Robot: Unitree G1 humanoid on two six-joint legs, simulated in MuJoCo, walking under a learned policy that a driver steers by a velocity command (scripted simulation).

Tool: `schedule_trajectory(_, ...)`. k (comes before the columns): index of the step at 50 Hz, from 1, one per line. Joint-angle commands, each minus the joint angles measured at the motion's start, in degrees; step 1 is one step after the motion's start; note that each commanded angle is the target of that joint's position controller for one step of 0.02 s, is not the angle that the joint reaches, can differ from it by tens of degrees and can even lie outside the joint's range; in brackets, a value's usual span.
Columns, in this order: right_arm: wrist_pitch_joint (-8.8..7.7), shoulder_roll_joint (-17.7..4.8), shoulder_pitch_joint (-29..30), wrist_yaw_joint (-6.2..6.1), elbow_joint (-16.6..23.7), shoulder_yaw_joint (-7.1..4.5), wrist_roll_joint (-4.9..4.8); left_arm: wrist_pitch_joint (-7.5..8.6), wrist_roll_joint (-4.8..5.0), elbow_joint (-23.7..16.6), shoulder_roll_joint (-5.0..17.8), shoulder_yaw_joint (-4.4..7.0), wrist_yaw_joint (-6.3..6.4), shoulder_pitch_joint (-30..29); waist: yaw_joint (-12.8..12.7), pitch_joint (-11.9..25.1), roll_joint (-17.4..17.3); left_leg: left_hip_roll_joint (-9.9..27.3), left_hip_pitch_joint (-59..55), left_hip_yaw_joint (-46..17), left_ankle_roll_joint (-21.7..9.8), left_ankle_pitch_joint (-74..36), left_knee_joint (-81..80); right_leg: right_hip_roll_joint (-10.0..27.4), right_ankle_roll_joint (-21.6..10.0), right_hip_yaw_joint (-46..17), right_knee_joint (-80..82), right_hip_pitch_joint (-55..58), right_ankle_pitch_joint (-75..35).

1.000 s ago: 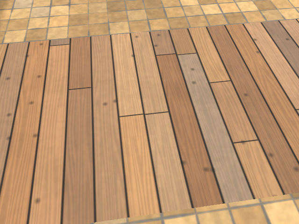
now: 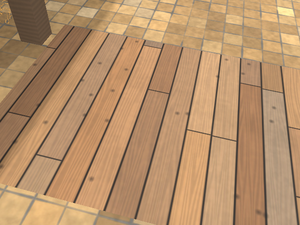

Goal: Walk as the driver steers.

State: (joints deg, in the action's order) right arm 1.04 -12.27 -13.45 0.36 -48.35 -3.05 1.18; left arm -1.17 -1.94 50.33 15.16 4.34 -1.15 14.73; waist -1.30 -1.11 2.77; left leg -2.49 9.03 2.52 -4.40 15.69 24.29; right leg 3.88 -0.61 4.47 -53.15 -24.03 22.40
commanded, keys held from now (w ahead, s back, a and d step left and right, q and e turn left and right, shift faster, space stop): w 0.04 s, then w+e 0.62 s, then w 0.28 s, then w+q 0.06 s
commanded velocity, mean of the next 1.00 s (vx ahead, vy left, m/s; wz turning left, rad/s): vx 0.44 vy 0.00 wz -0.27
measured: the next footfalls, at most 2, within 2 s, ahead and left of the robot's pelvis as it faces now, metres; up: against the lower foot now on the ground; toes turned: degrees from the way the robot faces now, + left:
right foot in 0.48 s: +0.34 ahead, -0.14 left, +0.00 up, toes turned -15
left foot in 1.04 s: +0.70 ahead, -0.11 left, +0.00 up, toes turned -19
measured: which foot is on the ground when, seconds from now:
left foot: down 0.00-0.50, up 0.52-1.00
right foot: up 0.00-0.46, down 0.48-1.00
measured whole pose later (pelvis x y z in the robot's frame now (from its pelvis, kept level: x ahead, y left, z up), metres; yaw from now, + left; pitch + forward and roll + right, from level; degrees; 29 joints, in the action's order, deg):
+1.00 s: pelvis +0.48 -0.12 -0.01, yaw -22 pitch +2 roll -1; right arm -2.4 -13.7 -2.8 2.2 -43.1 -0.9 1.7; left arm 4.3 -1.0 52.7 14.1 2.4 0.7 25.9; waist -4.0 -2.5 -2.0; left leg 1.4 33.4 3.4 -2.7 2.0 32.7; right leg -7.4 -6.8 -6.9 -10.7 7.9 19.6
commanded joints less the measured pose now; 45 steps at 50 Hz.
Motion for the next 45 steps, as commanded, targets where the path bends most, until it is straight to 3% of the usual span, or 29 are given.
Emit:
schedule_trajectory(1,-2.40,-6.8,-2.1,-0.61,1.6,-0.96,-0.27,1.70,-0.61,-2.0,4.9,1.04,-1.41,-0.8,1.0,-3.3,-8.5,13.4,-7.5,-16.5,-6.0,4.2,-19.6,1.0,-0.3,-3.0,-3.4,-12.8,-8.3)
schedule_trajectory(4,-4.34,-7.9,-6.0,-0.16,-0.2,-1.23,-0.29,1.59,0.05,-1.5,3.3,0.77,-1.57,-1.6,1.5,-2.9,-6.7,13.9,-11.4,-12.9,-6.0,-1.9,-19.5,1.3,-0.2,-3.0,-3.6,-16.4,-11.5)
schedule_trajectory(8,-5.22,-7.3,-10.6,-0.64,-2.4,-0.99,0.31,1.49,0.41,-2.4,2.9,0.84,-1.57,-5.2,3.3,-5.6,-6.8,15.9,-13.4,-10.4,-6.5,-1.7,-21.2,0.1,0.3,-6.4,-3.5,-22.8,-13.2)
schedule_trajectory(11,-5.81,-6.9,-12.0,-1.13,-3.5,-0.73,0.37,1.75,0.18,-2.7,2.3,0.85,-1.47,-5.9,3.3,-6.8,-5.9,17.0,-14.9,-7.0,-6.2,-5.9,-20.7,-1.5,0.0,-9.0,-2.8,-25.8,-14.6)
schedule_trajectory(15,-6.70,-5.6,-11.7,-1.26,-4.5,-0.10,0.38,2.26,-0.33,-4.9,0.7,-0.11,-2.05,-10.4,3.7,-8.4,-6.5,15.8,-13.5,-0.5,-5.4,-16.1,-19.7,-1.6,-0.9,-4.8,4.1,-23.3,-17.6)
schedule_trajectory(18,-6.97,-6.2,-14.0,-1.59,-6.2,-0.03,0.33,2.60,-0.37,-8.1,-0.6,-1.10,-2.77,-15.2,4.7,-9.0,-7.3,16.6,-14.8,2.9,-4.9,-27.8,-17.2,-1.5,-3.2,0.4,11.6,-19.5,-16.5)
schedule_trajectory(19,-6.94,-6.7,-14.2,-1.69,-6.6,-0.06,0.37,2.67,-0.23,-8.7,-0.8,-1.26,-2.83,-15.3,4.4,-8.6,-7.5,16.7,-15.6,4.3,-4.4,-33.5,-15.3,-2.2,-4.4,1.8,14.1,-17.1,-15.3)
schedule_trajectory(21,-6.83,-8.5,-13.2,-2.03,-6.8,-0.25,0.39,2.71,-0.02,-8.4,0.0,-0.89,-2.48,-11.5,2.0,-4.8,-9.1,16.8,-16.4,6.9,-3.2,-56.2,-7.1,-5.9,-7.3,5.2,16.4,-8.2,-11.8)
schedule_trajectory(22,-6.49,-9.7,-12.6,-2.19,-6.9,-0.49,0.51,2.84,-0.01,-7.3,1.3,-0.31,-2.21,-6.6,-0.4,-1.3,-9.8,16.9,-16.5,8.0,-2.8,-64.9,0.8,-8.1,-8.7,6.1,16.6,-2.1,-9.6)
schedule_trajectory(23,-6.03,-10.8,-12.1,-2.22,-6.6,-0.77,0.45,3.18,-0.06,-5.3,3.0,0.56,-1.93,0.7,-3.5,3.6,-9.9,16.8,-14.2,8.5,-2.4,-65.3,11.3,-10.0,-10.0,5.7,18.9,7.2,-9.2)
schedule_trajectory(24,-5.94,-11.2,-11.3,-2.05,-5.8,-0.76,0.02,3.58,-0.69,-2.9,5.6,1.82,-1.37,8.8,-7.4,8.4,-7.9,15.2,-5.8,9.4,-1.2,-54.4,24.9,-9.1,-12.0,1.8,23.0,20.8,-9.8)
schedule_trajectory(25,-6.26,-6.2,-12.3,-1.16,-2.7,0.35,-1.25,3.57,-1.37,-2.8,12.0,3.69,-0.43,13.4,-7.4,14.7,2.8,8.8,14.1,9.7,1.2,-20.0,47.6,7.2,-18.8,-22.8,26.4,37.5,0.5)
schedule_trajectory(26,-7.00,-6.6,-10.6,-0.46,0.1,0.01,-1.06,3.31,0.30,-3.4,14.2,3.98,-0.70,10.9,-4.7,19.3,5.9,-0.7,26.6,-0.7,2.2,12.8,60.7,17.1,-23.9,-50.6,35.9,41.9,-5.7)
schedule_trajectory(27,-7.35,-8.1,-4.3,-0.14,1.8,-0.34,-0.54,3.00,1.43,-2.8,13.1,3.75,-0.49,8.3,-4.5,12.6,0.2,3.5,31.2,-6.6,1.5,6.8,60.8,14.6,-21.9,-42.4,37.0,36.9,-7.1)
schedule_trajectory(28,-7.95,-7.5,-3.4,0.00,2.4,0.05,-0.71,3.04,1.52,-2.8,10.1,2.90,-0.08,5.5,-2.5,5.9,-2.3,5.9,31.2,-5.5,1.4,2.1,56.5,13.3,-19.8,-34.8,37.9,28.6,-11.9)
schedule_trajectory(29,-7.91,-7.1,-3.9,-0.10,1.9,0.04,-0.29,3.26,1.43,-3.2,7.6,2.18,0.10,3.0,-0.2,2.2,-5.2,7.8,28.5,-5.3,1.6,0.5,51.3,10.2,-17.4,-29.2,39.0,21.9,-17.5)
schedule_trajectory(30,-6.94,-6.8,-4.8,-0.15,1.9,0.09,0.73,3.55,1.72,-3.3,6.2,1.65,0.38,1.2,1.9,0.6,-4.6,8.8,25.5,-5.4,2.5,0.5,48.1,7.4,-16.1,-25.2,39.8,16.9,-22.0)
schedule_trajectory(32,-4.70,-6.0,-6.5,0.30,1.9,0.20,1.84,4.52,2.08,-3.6,5.6,1.21,0.47,0.8,3.5,1.1,-2.8,9.3,22.3,-4.7,4.1,0.5,44.5,4.5,-15.8,-20.7,40.8,13.2,-27.4)
schedule_trajectory(35,-3.22,-5.8,-2.8,0.79,3.6,0.18,1.94,5.42,2.22,-3.0,7.0,1.31,0.45,3.6,3.0,-0.1,-1.6,9.6,25.7,-2.7,6.0,-4.3,38.1,2.5,-14.7,-17.5,42.7,12.6,-29.3)
schedule_trajectory(40,-3.15,-5.8,7.8,1.35,6.8,0.25,1.46,5.69,2.33,-1.1,6.3,0.68,0.70,10.5,-1.3,-1.5,0.3,8.9,31.8,-1.2,6.2,-15.5,24.8,1.6,-9.6,-15.9,42.9,20.3,-36.6)
schedule_trajectory(45,-3.75,-5.2,16.4,1.90,9.7,1.10,0.89,5.88,1.58,0.0,6.3,0.00,1.59,14.0,-4.0,-2.8,0.6,6.2,32.4,0.6,4.3,-18.0,14.0,3.1,-9.3,-16.1,41.7,28.0,-42.1)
